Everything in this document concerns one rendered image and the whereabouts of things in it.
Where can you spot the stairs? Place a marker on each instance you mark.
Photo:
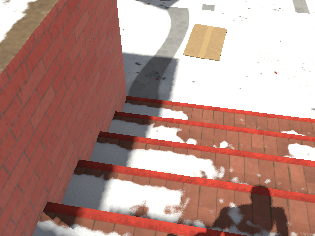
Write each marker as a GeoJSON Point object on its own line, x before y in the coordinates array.
{"type": "Point", "coordinates": [168, 168]}

